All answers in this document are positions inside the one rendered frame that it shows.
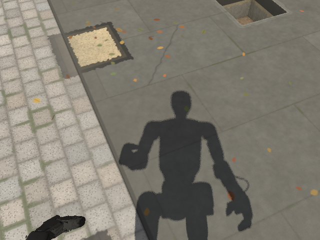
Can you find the left robot hand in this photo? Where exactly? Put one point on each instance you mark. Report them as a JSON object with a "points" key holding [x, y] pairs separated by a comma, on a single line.
{"points": [[55, 226]]}

